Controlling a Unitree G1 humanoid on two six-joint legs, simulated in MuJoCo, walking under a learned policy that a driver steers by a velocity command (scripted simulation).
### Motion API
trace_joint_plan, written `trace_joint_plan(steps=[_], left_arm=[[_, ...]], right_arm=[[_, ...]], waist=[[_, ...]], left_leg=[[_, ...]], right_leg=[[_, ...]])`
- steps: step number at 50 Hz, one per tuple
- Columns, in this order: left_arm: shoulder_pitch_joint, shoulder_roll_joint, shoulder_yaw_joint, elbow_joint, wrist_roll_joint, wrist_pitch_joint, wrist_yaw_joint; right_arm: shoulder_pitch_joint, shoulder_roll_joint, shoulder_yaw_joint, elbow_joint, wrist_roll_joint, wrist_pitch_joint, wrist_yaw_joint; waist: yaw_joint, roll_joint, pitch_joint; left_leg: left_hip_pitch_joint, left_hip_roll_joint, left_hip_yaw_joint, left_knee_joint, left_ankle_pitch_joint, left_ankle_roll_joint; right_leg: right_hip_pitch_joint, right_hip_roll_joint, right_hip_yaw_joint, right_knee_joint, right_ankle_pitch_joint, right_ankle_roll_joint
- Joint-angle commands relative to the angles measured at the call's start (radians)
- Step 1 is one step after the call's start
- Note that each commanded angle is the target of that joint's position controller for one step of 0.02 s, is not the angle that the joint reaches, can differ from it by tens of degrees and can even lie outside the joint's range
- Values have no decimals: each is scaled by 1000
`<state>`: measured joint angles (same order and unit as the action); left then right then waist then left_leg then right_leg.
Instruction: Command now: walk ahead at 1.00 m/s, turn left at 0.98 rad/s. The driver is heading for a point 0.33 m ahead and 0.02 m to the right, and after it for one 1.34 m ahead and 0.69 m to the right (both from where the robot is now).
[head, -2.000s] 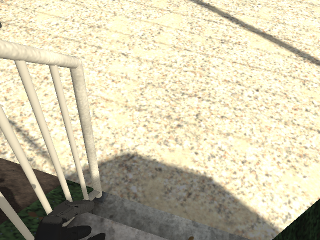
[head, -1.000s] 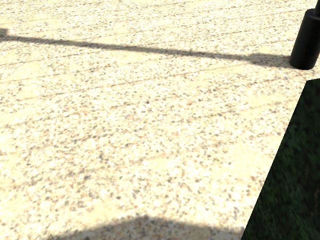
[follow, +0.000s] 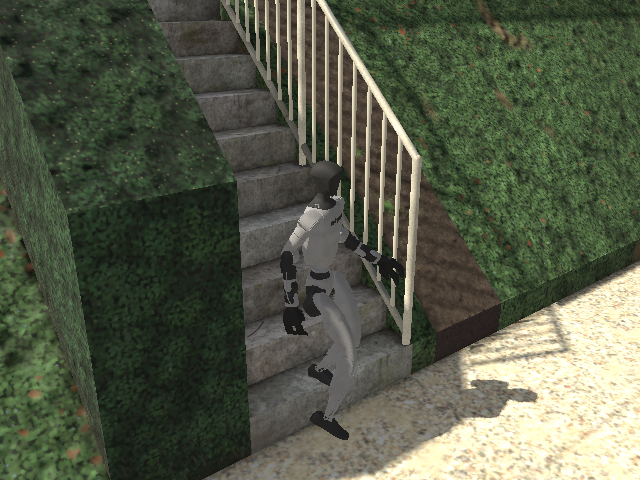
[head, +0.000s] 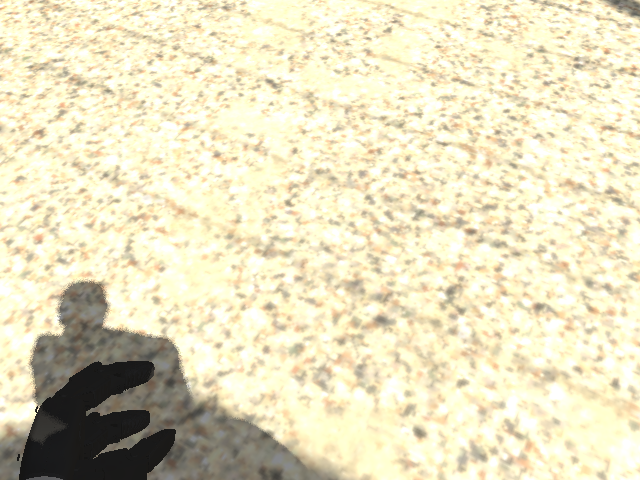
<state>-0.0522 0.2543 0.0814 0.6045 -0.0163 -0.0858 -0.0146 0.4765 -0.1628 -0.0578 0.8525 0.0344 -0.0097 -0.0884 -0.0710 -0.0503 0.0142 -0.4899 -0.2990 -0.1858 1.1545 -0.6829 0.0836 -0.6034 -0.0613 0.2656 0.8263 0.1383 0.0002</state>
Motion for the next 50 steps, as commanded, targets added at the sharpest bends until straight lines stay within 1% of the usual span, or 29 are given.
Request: trace_joint_plan(steps=[1, 3, 5, 6, 7, 8, 9, 10, 11, 12, 13, 15, 17, 18, 19, 20, 21, 22, 24, 27, 30, 35, 36, 37, 38, 39, 41, 42, 50], left_arm=[[134, -30, -13, -20, -6, 51, -31], [209, -32, -7, 33, -7, 38, -8], [511, -34, 5, 135, 30, 22, -21], [675, 13, 12, 179, 33, 12, -28], [703, 95, 29, 204, -6, 6, -28], [710, 153, 47, 230, -6, -1, -18], [636, 215, 75, 222, 20, -6, 16], [583, 105, 36, 210, 46, -7, 27], [476, 47, -7, 195, 37, -6, 49], [371, -10, -37, 164, 19, 15, 62], [366, 41, -20, 155, -4, 16, 72], [417, 109, -9, 200, -18, 21, 74], [427, 82, -15, 209, -34, 19, 67], [452, 72, -16, 213, -47, 20, 58], [463, 66, -16, 198, -43, 20, 47], [560, -8, -38, 167, -5, 17, 28], [660, 4, -55, 168, -14, 25, 24], [675, 93, -31, 158, -10, 46, 19], [583, 83, -25, 113, -14, 101, 34], [590, 25, -23, 101, -11, 161, 59], [525, 23, -19, 60, -9, 153, 50], [485, 73, 18, 13, -6, 165, 18], [511, 105, 34, 15, 10, 160, 25], [514, 225, 65, -1, 22, 148, 39], [505, 305, 68, -47, 36, 119, 37], [473, 329, 74, -79, 62, 95, 21], [350, 250, 53, -107, 12, 82, 29], [310, 219, 40, -116, -10, 94, 43], [285, 209, 28, -146, -6, 136, 96]], right_arm=[[-197, -113, -5, -125, 40, -4, -42], [-117, -108, -10, -107, 52, 21, -16], [-109, -94, -11, -96, 9, 10, 26], [-72, -24, 9, -92, 0, -31, 61], [-26, -29, 16, -128, 20, -73, 77], [-115, -71, 13, -166, 37, -107, 62], [-241, -76, 9, -214, 67, -121, 60], [-375, -83, 3, -219, 49, -106, 51], [-467, -56, 20, -261, -2, -97, 55], [-455, -22, 28, -281, -50, -86, 72], [-490, -27, 23, -281, -66, -99, 86], [-491, 11, 17, -290, -34, -103, 104], [-426, -31, 3, -284, -18, -91, 94], [-368, -71, -9, -260, -45, -93, 88], [-274, -133, -26, -242, -72, -96, 85], [-145, -202, -33, -233, -113, -92, 84], [-92, -161, -18, -233, -89, -83, 94], [-171, -138, -11, -242, -48, -72, 99], [-332, -109, -4, -236, -16, -52, 94], [-507, -155, -20, -243, -45, -29, 81], [-556, -205, -37, -235, -33, -31, 63], [-521, -189, -37, -181, -3, -19, 64], [-498, -156, -32, -167, 1, -14, 66], [-443, -125, -28, -173, -28, -1, 71], [-485, -103, -16, -229, -47, 13, 71], [-506, -153, -26, -225, -38, 18, 60], [-537, -196, -42, -202, -25, 21, 35], [-530, -202, -44, -188, -33, 21, 31], [-536, -175, -27, -128, -22, 13, 67]], waist=[[105, 57, -25], [77, 8, -33], [202, -100, -121], [234, -209, -170], [194, -385, -178], [215, -401, -205], [175, -326, -201], [155, -61, -93], [89, 25, 4], [24, 169, 33], [70, 123, 44], [61, -95, 7], [3, -61, 3], [-15, -11, -29], [-49, 5, -104], [-37, 176, -312], [-53, 304, -557], [-24, 176, -535], [41, 118, -324], [150, 166, -137], [156, 188, -160], [174, 200, -146], [181, 135, -100], [152, -219, -6], [130, -377, -36], [156, -265, -135], [124, -95, -92], [105, -80, -101], [95, -74, -129]], left_leg=[[-358, 146, -341, -195, 56, 135], [-212, 100, -256, 70, 70, 80], [-423, 54, -94, 509, -71, 27], [-714, 34, -83, 805, -192, 29], [-923, 100, -41, 953, -141, 3], [-1001, 188, -35, 894, -32, -19], [-974, 251, -158, 616, 138, -23], [-922, 275, -91, 571, 206, -41], [-840, 344, -26, 383, 286, -83], [-520, 360, 39, -31, 419, -104], [-162, 283, 149, -303, 647, -101], [242, 189, 172, -448, 853, -108], [266, 180, 165, -635, 758, -95], [333, 186, 174, -719, 848, -62], [512, 267, 113, -688, 1099, -7], [830, 599, -129, -524, 1777, 161], [933, 843, -344, -530, 1913, 310], [833, 812, -282, -552, 1733, 288], [601, 692, -131, -662, 1380, 226], [201, 616, 49, -806, 1057, 157], [142, 606, 160, -817, 943, 98], [128, 601, 280, -683, 599, -25], [69, 545, 320, -573, 494, -80], [-95, 407, 423, -265, 274, -176], [-291, 288, 250, 35, 12, -193], [-289, 277, 113, 159, 22, -144], [-291, 298, 52, 94, 196, -91], [-258, 304, 43, 47, 260, -94], [-121, 210, 20, -290, 401, -153]], right_leg=[[539, -31, -63, -402, 205, -32], [607, -77, -74, -730, 336, -56], [968, -120, -129, -510, 388, -64], [1199, -166, -127, -186, 560, -92], [1273, -217, -40, -95, 698, -156], [1268, -324, 103, -160, 521, -252], [1129, -425, 393, -330, 39, -320], [910, -399, 454, -387, 97, -335], [703, -361, 418, -377, 265, -293], [385, -201, 198, -423, 219, -239], [159, -54, 35, -478, 199, -181], [31, -34, 19, -553, 190, -175], [203, -32, 51, -472, 242, -166], [270, 3, 42, -360, 320, -132], [209, 51, 27, -161, 272, -84], [12, 133, 4, 217, -383, -28], [-42, 198, -5, 551, -895, 19], [-91, 104, -29, 618, -858, 39], [-167, 30, -125, 572, -749, 61], [36, 8, -213, 376, -633, 86], [174, -10, -233, 145, -408, 72], [359, 47, -315, -103, -251, 1], [408, 69, -297, -183, -204, -42], [437, -65, -45, -356, 196, -133], [498, -239, 310, -465, 259, -303], [496, -281, 352, -515, 87, -360], [465, -191, 257, -513, -126, -252], [457, -167, 225, -494, -124, -213], [504, -67, 234, -462, -95, -160]])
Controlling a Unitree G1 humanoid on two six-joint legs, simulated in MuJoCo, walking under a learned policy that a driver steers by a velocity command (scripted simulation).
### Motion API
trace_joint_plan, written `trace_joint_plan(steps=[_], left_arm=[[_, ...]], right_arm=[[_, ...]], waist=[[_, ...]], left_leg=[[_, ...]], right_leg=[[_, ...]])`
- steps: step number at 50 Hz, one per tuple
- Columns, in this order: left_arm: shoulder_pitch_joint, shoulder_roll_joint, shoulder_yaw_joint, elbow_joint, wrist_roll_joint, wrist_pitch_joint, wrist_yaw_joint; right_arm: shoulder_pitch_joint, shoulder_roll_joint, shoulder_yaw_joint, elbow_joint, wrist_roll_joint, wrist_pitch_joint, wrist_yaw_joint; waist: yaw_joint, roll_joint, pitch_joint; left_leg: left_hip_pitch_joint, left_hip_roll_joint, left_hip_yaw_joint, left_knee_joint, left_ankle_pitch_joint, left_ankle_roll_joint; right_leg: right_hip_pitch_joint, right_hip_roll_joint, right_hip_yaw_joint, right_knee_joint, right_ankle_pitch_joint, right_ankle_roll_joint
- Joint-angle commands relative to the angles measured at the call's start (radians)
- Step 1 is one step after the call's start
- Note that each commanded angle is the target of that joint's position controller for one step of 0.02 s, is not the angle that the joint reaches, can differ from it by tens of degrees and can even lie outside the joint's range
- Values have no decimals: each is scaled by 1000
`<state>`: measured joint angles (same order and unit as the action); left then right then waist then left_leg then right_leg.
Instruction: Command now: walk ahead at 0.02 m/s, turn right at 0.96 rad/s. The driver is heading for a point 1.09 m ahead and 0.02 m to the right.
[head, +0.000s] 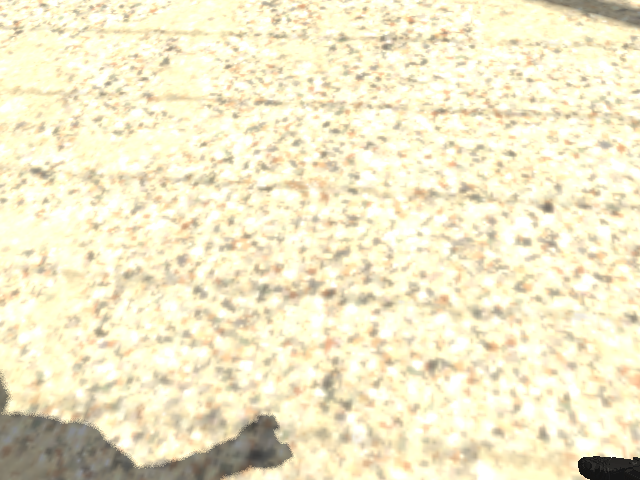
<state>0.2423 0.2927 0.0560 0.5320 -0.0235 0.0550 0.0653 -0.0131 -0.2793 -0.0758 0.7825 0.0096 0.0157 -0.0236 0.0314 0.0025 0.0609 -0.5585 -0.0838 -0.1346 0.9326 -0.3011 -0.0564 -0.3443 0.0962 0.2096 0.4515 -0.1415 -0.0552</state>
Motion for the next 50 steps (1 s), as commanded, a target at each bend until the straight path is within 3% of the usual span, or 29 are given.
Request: trace_joint_plan(steps=[1, 2, 7, 10, 12, 13, 14, 15, 16, 17, 18, 21, 22, 23, 24, 25, 26, 28, 30, 31, 32, 33, 34, 35, 38, 42, 46, 48, 50], left_arm=[[-4, 181, 56, -78, 11, -9, 15], [-2, 180, 60, -77, 18, -17, 9], [-13, 187, 65, -71, 5, -20, -3], [-44, 196, 72, -77, 5, 1, -11], [-74, 187, 65, -73, -10, 9, -18], [-57, 159, 57, -66, -12, 7, -23], [45, 88, 37, -42, 4, 5, -33], [47, 150, 54, -64, -11, -6, -31], [43, 226, 74, -54, 9, -17, -31], [36, 243, 81, -25, 10, -14, -28], [30, 209, 74, -5, 16, -3, -23], [1, 99, 33, -13, 20, 2, -19], [4, 60, 18, -5, 19, -2, -21], [5, 36, 7, 1, 27, -3, -26], [-10, 36, 5, -2, 28, -8, -33], [-57, 57, 12, -15, 18, -18, -39], [-76, 79, 19, -22, 4, -29, -41], [-34, 99, 28, 21, -9, -61, -45], [68, 89, 32, 93, -3, -96, -46], [198, 122, 43, 137, 7, -106, -38], [280, 129, 43, 159, 15, -108, -28], [223, 197, 63, 143, 40, -119, -40], [143, 133, 51, 128, 43, -139, -41], [109, 84, 37, 131, 35, -148, -40], [146, 72, 33, 147, 27, -157, -47], [129, 71, 25, 170, 37, -163, -62], [145, 117, 28, 213, 21, -163, -57], [130, 161, 33, 227, 23, -159, -56], [127, 222, 45, 229, 31, -138, -53]], right_arm=[[-50, -69, -13, -51, 1, -10, 1], [-37, -92, -19, -39, 0, -11, -1], [-49, -97, -21, -46, 4, -23, 3], [3, -103, -27, -53, 11, -44, 17], [88, -116, -35, -30, 8, -45, 20], [125, -136, -44, -19, 2, -45, 18], [93, -190, -47, -42, -17, -33, 13], [88, -215, -45, -51, -59, -30, 14], [53, -186, -40, -69, -37, -35, 14], [15, -139, -25, -81, -17, -33, 9], [16, -120, -14, -85, -8, -27, 3], [91, -104, 11, -51, -2, -19, 2], [99, -66, 24, -38, -4, -20, 10], [93, -60, 30, -32, 1, -17, 21], [126, -92, 21, -27, 14, -9, 24], [182, -167, -2, -26, 28, 1, 19], [206, -212, -10, -27, 29, 6, 10], [223, -220, -15, -37, 28, 1, 5], [190, -183, -8, -62, 35, -11, -4], [125, -129, 4, -99, 36, -25, -1], [145, -7, 34, -109, 44, -45, 14], [102, -54, 27, -175, 56, -72, 19], [98, -103, 16, -169, 61, -81, 25], [117, -111, 10, -156, 60, -79, 31], [155, -81, 11, -136, 35, -67, 46], [85, -47, 24, -196, 36, -62, 73], [-31, -21, 40, -265, 26, -64, 93], [-24, -37, 35, -283, 31, -64, 99], [83, -104, 6, -279, 45, -54, 94]], waist=[[-8, -148, -159], [-1, -147, -160], [11, -151, -160], [-11, -155, -171], [-53, -142, -173], [-50, -93, -195], [16, 129, -227], [14, 257, -191], [23, 187, -160], [17, 128, -130], [7, 86, -112], [-18, 89, -87], [-18, 98, -97], [-10, 135, -92], [-28, 174, -107], [-68, 222, -79], [-72, 243, -54], [-47, 205, -24], [18, 143, -3], [82, 112, -44], [95, -89, -128], [83, -229, -46], [53, -180, 21], [41, -183, 58], [44, -101, 56], [36, -101, 111], [48, -64, 167], [7, -101, 135], [-89, -197, 7]], left_leg=[[-36, -4, -42, -86, 11, -12], [-24, -2, -54, -102, 2, -11], [49, -10, -75, -207, -20, 1], [181, -18, -52, -345, -23, 15], [322, 1, -20, -536, 102, 23], [438, 79, -42, -610, 223, 50], [562, 286, -230, -605, 396, 146], [486, 430, -422, -629, 526, 306], [433, 467, -425, -630, 502, 353], [407, 401, -316, -609, 437, 321], [409, 339, -251, -598, 375, 286], [393, 274, -180, -609, 456, 286], [411, 231, -144, -606, 400, 263], [426, 194, -127, -609, 342, 243], [426, 165, -137, -638, 128, 233], [414, 166, -207, -678, -76, 248], [391, 198, -288, -713, -211, 266], [337, 207, -365, -727, -352, 270], [170, 135, -348, -689, -310, 225], [-40, 82, -274, -569, -251, 149], [-206, 7, -114, -201, -227, 115], [-346, 52, -44, -100, -183, 114], [-378, 126, -40, 15, -119, 115], [-435, 127, -36, 86, -64, 112], [-500, 155, 5, 259, 59, 99], [-439, 184, 66, 231, 199, 66], [-297, 181, 178, -10, 302, 105], [-156, 123, 259, -95, 245, 159], [16, 26, 332, -58, 98, 203]], right_leg=[[227, -229, 314, -90, 196, -119], [224, -227, 334, -83, 197, -121], [240, -202, 431, -63, 206, -116], [203, -165, 469, -47, 235, -100], [166, -114, 456, -18, 188, -60], [106, -56, 394, 60, 0, -23], [-14, 75, 231, 262, -375, 23], [-140, 139, 126, 469, -536, 68], [-163, 56, 90, 622, -484, 109], [-161, 28, 71, 668, -410, 121], [-170, 30, 61, 710, -362, 128], [-135, 38, 17, 726, -331, 144], [-95, 13, 6, 615, -319, 148], [-59, -28, -61, 465, -320, 156], [-4, -42, -137, 347, -331, 163], [5, -21, -189, 284, -373, 164], [25, -18, -188, 207, -401, 150], [128, -23, -177, 2, -340, 100], [373, -51, -176, -243, -96, 36], [623, -158, -132, -239, -70, 0], [787, -354, 20, -172, -138, -17], [604, -524, 276, -253, -384, -126], [557, -513, 265, -303, -462, -137], [567, -465, 185, -312, -393, -104], [572, -401, -26, -297, -131, -59], [390, -346, -235, -334, 33, -55], [325, -345, -368, -396, 147, -31], [363, -344, -433, -327, 571, -19], [448, -370, -455, -94, 1167, -18]])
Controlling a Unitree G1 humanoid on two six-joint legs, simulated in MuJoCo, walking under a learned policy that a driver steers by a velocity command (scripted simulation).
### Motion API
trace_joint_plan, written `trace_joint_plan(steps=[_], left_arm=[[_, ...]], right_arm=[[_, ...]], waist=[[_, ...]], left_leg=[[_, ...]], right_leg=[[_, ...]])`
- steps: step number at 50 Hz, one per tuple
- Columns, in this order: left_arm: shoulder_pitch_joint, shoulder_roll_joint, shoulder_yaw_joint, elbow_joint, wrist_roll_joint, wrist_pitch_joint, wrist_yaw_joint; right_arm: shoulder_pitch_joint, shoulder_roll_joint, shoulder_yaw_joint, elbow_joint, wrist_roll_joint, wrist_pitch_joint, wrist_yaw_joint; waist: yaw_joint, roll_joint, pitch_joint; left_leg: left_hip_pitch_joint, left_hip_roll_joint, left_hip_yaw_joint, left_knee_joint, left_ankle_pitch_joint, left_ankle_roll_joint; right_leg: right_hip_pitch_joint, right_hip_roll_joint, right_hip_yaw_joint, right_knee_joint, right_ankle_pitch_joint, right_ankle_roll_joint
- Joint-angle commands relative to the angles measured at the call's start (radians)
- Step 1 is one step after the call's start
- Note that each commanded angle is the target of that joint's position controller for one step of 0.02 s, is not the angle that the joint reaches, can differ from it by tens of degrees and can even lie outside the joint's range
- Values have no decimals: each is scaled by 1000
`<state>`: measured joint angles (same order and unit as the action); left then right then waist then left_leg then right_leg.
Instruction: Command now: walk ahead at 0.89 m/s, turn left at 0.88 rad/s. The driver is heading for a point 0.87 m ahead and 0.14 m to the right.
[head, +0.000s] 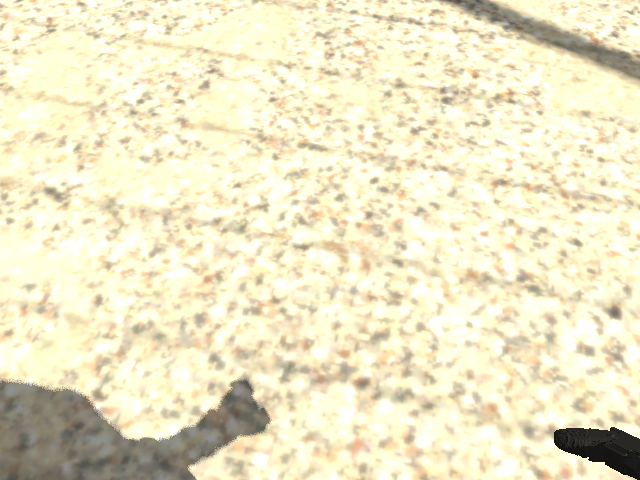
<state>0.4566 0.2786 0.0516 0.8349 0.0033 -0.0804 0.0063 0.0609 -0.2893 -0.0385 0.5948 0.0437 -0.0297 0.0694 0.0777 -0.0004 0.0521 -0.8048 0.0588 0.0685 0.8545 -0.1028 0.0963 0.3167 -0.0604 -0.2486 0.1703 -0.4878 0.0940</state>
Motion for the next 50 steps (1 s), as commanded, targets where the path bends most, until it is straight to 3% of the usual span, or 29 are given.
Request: trace_joint_plan(steps=[1, 2, 3, 4, 5, 6, 7, 9, 13, 19, 23, 25, 26, 27, 28, 29, 30, 31, 33, 35, 37, 39, 42, 44, 45, 46, 47, 48, 50], left_arm=[[-115, 263, 57, -88, 2, 7, 8], [-155, 276, 59, -114, -14, 2, 7], [-127, 163, 29, -129, 1, -23, 12], [17, 16, -26, -206, -14, -66, -2], [-101, 156, -3, -182, -43, -97, -7], [-184, 149, 0, -216, -84, -95, 1], [-212, 117, -11, -220, -73, -90, 14], [-128, 96, -8, -173, -62, -48, 3], [-149, 57, -7, -143, -52, 25, -9], [-358, 43, -10, -206, -49, -22, -40], [-329, 84, 12, -212, -52, -30, -75], [-152, 132, 38, -186, -55, 1, -75], [140, 194, 71, -111, -56, 21, -63], [460, 195, 69, -12, -52, 37, -44], [397, 100, 28, 31, -1, 27, -46], [158, 85, 12, -68, 15, 6, -43], [105, 59, 16, -141, 8, 8, -36], [7, 95, 24, -170, 3, 0, -30], [-151, 129, 28, -225, 7, -16, -23], [-190, 107, 22, -231, -4, -20, -9], [-175, 118, 29, -209, -37, -16, 10], [-127, 147, 41, -179, -53, -7, 18], [-77, 123, 41, -153, -63, 13, 21], [-88, 94, 35, -159, -48, 22, 16], [-130, 55, 22, -185, -34, 18, 5], [-101, -76, -17, -225, -1, 13, -1], [23, -62, -29, -288, -75, -5, -3], [-32, 23, -16, -253, -94, 7, 6], [-203, 62, -3, -272, -40, 21, -3]], right_arm=[[175, -155, -60, -58, 19, 2, 1], [423, -240, -104, 11, 16, 20, -8], [524, -283, -118, 77, 19, 30, -26], [415, -332, -103, 26, -15, 1, -30], [459, -195, -78, 28, -23, -16, -27], [449, -187, -70, 52, -36, -37, -26], [368, -179, -62, 54, -36, -57, -22], [227, -98, -35, 43, -70, -72, -25], [257, -60, -31, 98, -52, -103, -31], [330, -77, -18, 137, -67, -124, -81], [317, -164, -29, 148, -76, -96, -132], [264, -210, -46, 131, -79, -66, -169], [151, -224, -53, 91, -91, -59, -171], [-39, -205, -50, 48, -67, -63, -148], [-39, 48, 18, -24, -70, -95, -100], [158, 106, 51, -78, -11, -126, -69], [139, 0, 48, -105, -8, -155, -40], [129, -41, 37, -112, -16, -163, -25], [147, -55, 32, -82, -55, -134, -42], [124, -96, 21, -78, -61, -108, -76], [9, -51, 39, -123, -81, -102, -91], [-68, -18, 42, -154, -53, -96, -91], [-50, -72, 5, -143, 4, -94, -93], [72, -116, -33, -111, 16, -102, -91], [269, -151, -57, -74, 14, -109, -90], [475, -227, -73, -31, -6, -102, -89], [441, -308, -82, -31, -50, -101, -69], [349, -207, -71, -59, -52, -97, -67], [317, -129, -53, -24, -54, -82, -72]], waist=[[-228, -213, -88], [-356, -170, -217], [-329, 38, -203], [-136, 360, -401], [-247, 136, -456], [-219, 79, -260], [-161, -56, -147], [-57, 6, -57], [-58, 32, 40], [-134, 35, 81], [-84, 93, -2], [34, 140, -77], [181, 112, -160], [352, -93, -176], [188, -432, -89], [-5, -387, -212], [12, -153, -231], [-80, 74, -104], [-165, 169, 20], [-165, 153, 67], [-109, 62, 59], [-42, -29, 7], [-23, -104, -45], [-102, -130, -106], [-212, -104, -208], [-243, 165, -375], [-132, 551, -399], [-155, 330, -238], [-176, 57, -70]], left_leg=[[473, -152, 133, 24, -143, 78], [863, -178, 82, -61, -95, 122], [1149, -98, -132, -122, -77, 147], [1339, 195, -839, -401, -498, 360], [1269, 219, -924, -563, -664, 287], [1089, 231, -852, -617, -602, 236], [889, 214, -744, -625, -477, 194], [627, 133, -479, -610, -313, 148], [502, 51, -167, -651, 38, 19], [632, -8, 64, -727, 493, -148], [883, 55, 123, -562, 1135, -205], [900, 103, 122, -299, 1469, -212], [756, 111, 94, 5, 1500, -203], [541, -36, 128, 612, 758, -197], [58, -226, -23, 1039, -485, -182], [-146, -179, -238, 1100, -538, -131], [-152, -143, -286, 945, -417, -65], [-95, -97, -259, 741, -307, -18], [61, -40, -259, 533, -234, -57], [180, 2, -228, 322, -176, -120], [372, -10, -157, 32, -20, -162], [527, -63, -122, -152, 116, -198], [542, -83, -185, -318, 93, -227], [655, -71, -179, -339, -12, -187], [884, 2, -220, -291, -64, -148], [1176, 191, -505, -332, -325, -96], [1247, 402, -1164, -602, -750, 65], [1138, 373, -1121, -633, -934, 80], [930, 273, -680, -582, -474, 35]], right_leg=[[-249, -227, 5, 397, 1653, -169], [-428, -201, 22, 674, 1582, -150], [-756, -67, 74, 1049, 572, -97], [-1072, 103, 268, 1413, -91, -92], [-1067, 42, 420, 1384, 49, -143], [-1095, 20, 384, 1349, 102, -160], [-1049, -37, 384, 1272, 157, -166], [-936, -121, 392, 1207, 269, -167], [-998, -112, 382, 1134, 401, -136], [-992, 24, 224, 667, 730, -138], [-893, 140, 67, 505, 704, -181], [-709, 185, 28, 522, 582, -201], [-432, 156, 108, 545, 544, -254], [-176, 36, 256, 367, 755, -347], [-28, 65, 407, 495, 638, -383], [-10, -71, 851, 383, 148, -529], [-68, -154, 1058, 136, -219, -549], [-284, -173, 1085, 25, -279, -505], [-628, -86, 996, -13, -153, -487], [-818, 6, 819, 3, 27, -460], [-951, 95, 636, 33, 185, -415], [-961, 124, 609, 75, 134, -361], [-731, 100, 688, 197, 39, -314], [-647, 90, 690, 368, 131, -259], [-727, 117, 633, 626, 207, -212], [-900, 164, 526, 1024, -95, -187], [-1218, 149, 443, 1289, -78, -169], [-1311, 62, 426, 1401, 64, -152], [-1263, -5, 364, 1364, 191, -144]])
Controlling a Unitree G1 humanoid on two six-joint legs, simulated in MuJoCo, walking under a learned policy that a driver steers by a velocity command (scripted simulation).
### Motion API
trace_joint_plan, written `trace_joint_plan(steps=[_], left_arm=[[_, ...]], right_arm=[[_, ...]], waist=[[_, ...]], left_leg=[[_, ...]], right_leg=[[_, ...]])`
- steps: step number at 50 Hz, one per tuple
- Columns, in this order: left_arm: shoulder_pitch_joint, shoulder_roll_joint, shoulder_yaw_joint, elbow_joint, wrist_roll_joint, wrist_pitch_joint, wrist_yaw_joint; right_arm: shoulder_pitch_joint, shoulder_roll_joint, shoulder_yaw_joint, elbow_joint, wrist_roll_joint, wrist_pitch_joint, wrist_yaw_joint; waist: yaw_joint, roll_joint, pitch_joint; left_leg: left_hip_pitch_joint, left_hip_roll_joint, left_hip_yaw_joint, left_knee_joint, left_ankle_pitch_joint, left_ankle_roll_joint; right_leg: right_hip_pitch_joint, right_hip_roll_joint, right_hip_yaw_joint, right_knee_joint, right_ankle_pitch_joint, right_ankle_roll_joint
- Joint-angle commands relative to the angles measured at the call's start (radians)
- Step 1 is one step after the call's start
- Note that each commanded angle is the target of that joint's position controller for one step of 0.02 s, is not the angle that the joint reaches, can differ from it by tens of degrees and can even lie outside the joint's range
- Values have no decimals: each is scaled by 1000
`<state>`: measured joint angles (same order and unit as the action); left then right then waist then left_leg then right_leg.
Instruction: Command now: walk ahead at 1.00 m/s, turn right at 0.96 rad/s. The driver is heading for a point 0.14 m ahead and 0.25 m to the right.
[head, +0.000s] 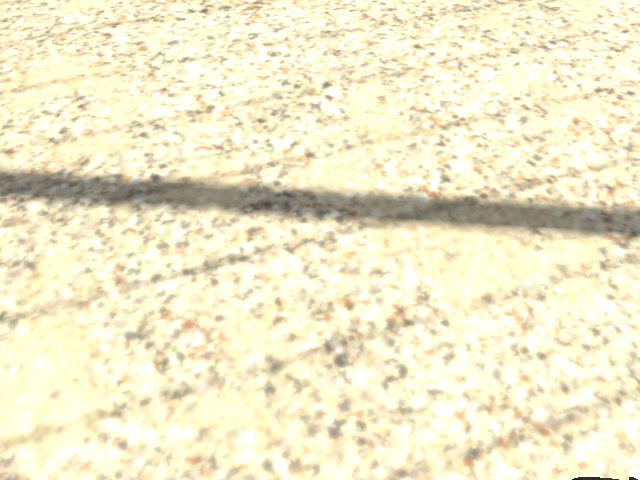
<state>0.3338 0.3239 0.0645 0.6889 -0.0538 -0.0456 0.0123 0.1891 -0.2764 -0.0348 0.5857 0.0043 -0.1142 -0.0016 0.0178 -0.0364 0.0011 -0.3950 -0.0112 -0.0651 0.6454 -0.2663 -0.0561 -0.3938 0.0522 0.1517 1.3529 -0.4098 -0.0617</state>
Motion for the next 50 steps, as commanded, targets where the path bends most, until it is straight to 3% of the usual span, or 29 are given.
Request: trace_joint_plan(steps=[1, 4, 8, 12, 15, 17, 18, 19, 20, 21, 22, 23, 24, 25, 27, 30, 32, 34, 36, 38, 39, 40, 41, 42, 43, 45, 47, 48, 50], left_arm=[[-133, 21, -8, -146, 29, -12, -15], [-162, -7, -9, -174, 0, 15, -39], [-228, -12, -21, -213, 15, 18, -58], [-388, -19, -31, -254, 12, -1, -87], [-409, 21, -11, -254, 13, -9, -103], [-223, 87, 26, -220, 7, 5, -98], [18, 155, 64, -153, 6, 14, -89], [252, 196, 90, -73, 5, 20, -73], [195, 229, 79, -65, 31, 22, -55], [111, 228, 67, -136, 78, 2, -49], [94, 173, 66, -157, 72, -10, -48], [22, 161, 59, -149, 66, -27, -52], [-70, 126, 47, -156, 52, -38, -54], [-142, 119, 42, -172, 55, -40, -49], [-174, 77, 25, -149, 50, -39, -34], [-126, 93, 27, -79, 49, -17, 6], [-36, 84, 26, -39, 38, 0, 16], [0, 83, 25, -13, 30, 7, 16], [-4, 59, 18, -2, 38, 13, 22], [-54, 42, 14, -10, 48, 18, 23], [-40, 11, 5, -26, 60, 17, 19], [159, -36, -11, 16, 51, 14, 10], [257, 34, -10, 44, 34, 19, -1], [164, 95, 7, 54, 26, 43, -1], [36, 102, 13, 28, 27, 69, 8], [-35, 65, 10, 3, 37, 108, 20], [-3, 4, -5, 25, 47, 111, 26], [1, -13, -10, 34, 54, 104, 29], [-3, 17, -4, 41, 49, 99, 26]], right_arm=[[173, -119, -51, 12, -21, 5, 1], [174, -30, -28, 91, -9, -2, 8], [158, -91, -37, 139, -16, -3, -4], [224, -151, -40, 189, -21, -2, -21], [246, -225, -49, 205, -22, 10, -39], [215, -286, -65, 196, -18, 29, -56], [150, -292, -70, 164, -17, 31, -55], [78, -256, -63, 130, -5, 19, -47], [80, -68, -11, 72, -44, -25, -31], [205, -83, 6, 6, 12, -67, -10], [64, -175, -7, -13, 26, -84, -9], [20, -171, -12, -27, 35, -80, -11], [65, -165, -15, 14, 19, -58, -16], [117, -175, -24, 41, 6, -32, -15], [100, -165, -28, 40, -15, 2, -15], [-21, -48, 9, 4, -41, 1, -13], [-88, -38, 12, 0, -30, -3, 2], [-158, -65, 2, -28, -19, -3, 12], [-159, -110, -18, -34, -24, -6, 19], [-35, -125, -35, 8, -37, -14, 25], [39, -158, -41, 19, -50, -22, 24], [66, -160, -29, 15, -77, -16, 21], [95, -120, -24, 26, -48, -1, 28], [53, -96, -21, 10, -28, 14, 28], [-2, -73, -11, 8, -21, 33, 26], [-99, -59, 5, 12, -26, 60, 19], [-122, -74, -5, 23, -34, 75, 16], [-101, -76, -9, 35, -33, 78, 13], [-82, -110, -26, 43, -21, 84, -1]], waist=[[-102, 66, 26], [-69, 146, 47], [-44, 104, 102], [-94, 69, 166], [-56, 133, 110], [83, 214, 2], [202, 219, -97], [299, 102, -142], [155, -286, -113], [57, -287, -393], [104, -63, -311], [22, 72, -105], [-47, 182, -52], [-88, 168, -11], [-100, 124, 43], [-51, 45, 1], [22, 13, -65], [54, -35, -60], [37, -61, -57], [-41, -59, -91], [-59, 21, -167], [-1, 287, -300], [1, 298, -448], [-32, 172, -390], [-37, 79, -272], [8, 103, -107], [21, 169, -74], [12, 182, -92], [-5, 188, -136]], left_leg=[[440, 291, -407, -368, -154, 174], [383, 238, -167, -375, 90, 143], [346, 248, 5, -439, 270, 148], [394, 234, 157, -478, 464, 87], [423, 212, 271, -371, 1129, 39], [433, 259, 270, -103, 1508, 46], [312, 264, 244, 152, 1550, 60], [74, 154, 246, 550, 963, 55], [-260, -50, 181, 985, -249, 41], [-455, -56, -90, 1100, -297, 53], [-452, -17, -116, 998, -211, 77], [-455, 4, -93, 878, -178, 70], [-362, 64, -92, 779, -139, 47], [-273, 90, -78, 713, -124, 16], [-157, 127, -26, 533, -78, -20], [-12, 46, 75, 201, 201, -30], [53, -10, 85, 20, 466, -21], [45, -15, 55, -76, 518, -2], [22, 0, 18, -124, 469, 31], [116, 11, 31, -192, 520, 73], [273, 101, -27, -162, 895, 104], [581, 379, -330, -98, 1292, 315], [656, 468, -566, -138, 1010, 394], [575, 415, -543, -187, 661, 367], [436, 344, -455, -239, 380, 311], [169, 255, -353, -337, 69, 248], [43, 158, -201, -381, 69, 202], [62, 157, -183, -377, 110, 215], [131, 214, -184, -366, 109, 253]], right_leg=[[-517, -145, -33, 116, 141, 8], [-487, -192, -44, 45, 155, 0], [-529, -190, -69, -85, 285, 17], [-482, -152, -194, -372, 426, -10], [-208, -20, -349, -530, 413, -61], [21, 37, -359, -527, 308, -101], [305, 40, -313, -562, 297, -148], [641, -26, -172, -749, 446, -207], [796, -130, 81, -707, 738, -247], [940, -339, 622, -911, 296, -474], [809, -325, 671, -1045, 223, -413], [595, -301, 575, -1076, 352, -377], [422, -263, 454, -1063, 467, -328], [266, -239, 355, -1060, 609, -309], [45, -174, 192, -1069, 791, -260], [-77, -19, -23, -999, 917, -180], [-5, -8, -27, -969, 743, -132], [60, -51, 40, -944, 609, -119], [154, -96, 112, -851, 565, -108], [211, -82, 115, -689, 625, -65], [172, -14, 69, -503, 475, -17], [-70, 109, 51, -140, -255, 66], [-138, 70, 104, -28, -322, 87], [-155, 25, 106, 32, -250, 115], [-175, -4, 40, -3, -182, 131], [-115, -55, -21, -167, -106, 134], [33, -43, -100, -390, -111, 131], [65, -43, -109, -463, -111, 128], [83, -50, -118, -529, -29, 108]])
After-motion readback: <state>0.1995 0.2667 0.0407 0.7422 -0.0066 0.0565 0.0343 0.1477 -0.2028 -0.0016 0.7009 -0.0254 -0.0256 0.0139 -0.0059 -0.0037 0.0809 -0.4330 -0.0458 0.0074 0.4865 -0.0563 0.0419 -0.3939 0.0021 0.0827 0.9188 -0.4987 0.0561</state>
